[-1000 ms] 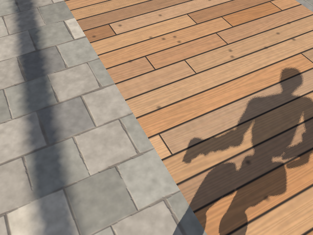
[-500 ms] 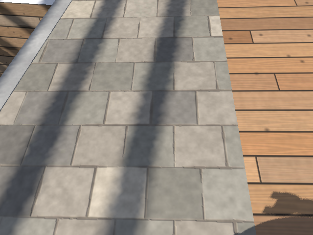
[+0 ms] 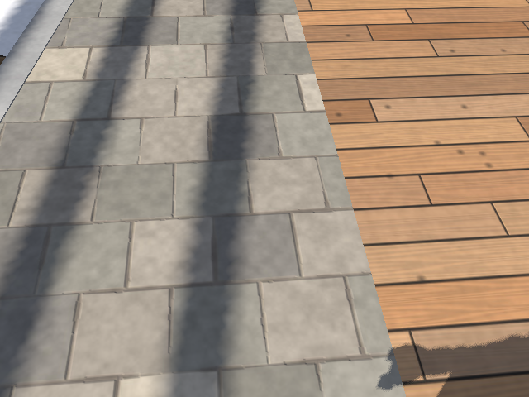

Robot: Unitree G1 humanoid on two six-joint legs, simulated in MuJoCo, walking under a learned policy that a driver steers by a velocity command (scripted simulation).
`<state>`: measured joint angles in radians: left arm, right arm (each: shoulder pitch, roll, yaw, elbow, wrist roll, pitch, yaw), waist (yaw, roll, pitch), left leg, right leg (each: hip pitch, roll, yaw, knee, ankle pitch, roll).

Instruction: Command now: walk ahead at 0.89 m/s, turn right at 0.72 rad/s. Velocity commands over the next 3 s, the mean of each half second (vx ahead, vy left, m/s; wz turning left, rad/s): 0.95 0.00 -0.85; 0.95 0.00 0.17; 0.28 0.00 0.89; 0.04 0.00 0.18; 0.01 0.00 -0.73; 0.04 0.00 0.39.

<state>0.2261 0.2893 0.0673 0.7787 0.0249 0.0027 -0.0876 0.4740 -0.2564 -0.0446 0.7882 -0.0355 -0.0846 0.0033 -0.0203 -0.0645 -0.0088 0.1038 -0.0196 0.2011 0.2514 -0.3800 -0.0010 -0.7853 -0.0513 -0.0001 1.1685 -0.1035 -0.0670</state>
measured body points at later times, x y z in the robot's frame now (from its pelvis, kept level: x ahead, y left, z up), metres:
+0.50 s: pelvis +0.41 -0.08 +0.00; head +0.44 -0.10 +0.45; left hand +0.51 +0.19 -0.11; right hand +0.55 -0.38 -0.06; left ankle +0.69 +0.02 -0.66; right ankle +0.28 -0.06 -0.73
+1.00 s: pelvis +0.86 -0.26 +0.00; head +0.89 -0.28 +0.45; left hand +1.20 -0.22 -0.02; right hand +0.65 -0.46 -0.12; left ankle +0.76 -0.10 -0.73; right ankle +0.98 -0.46 -0.70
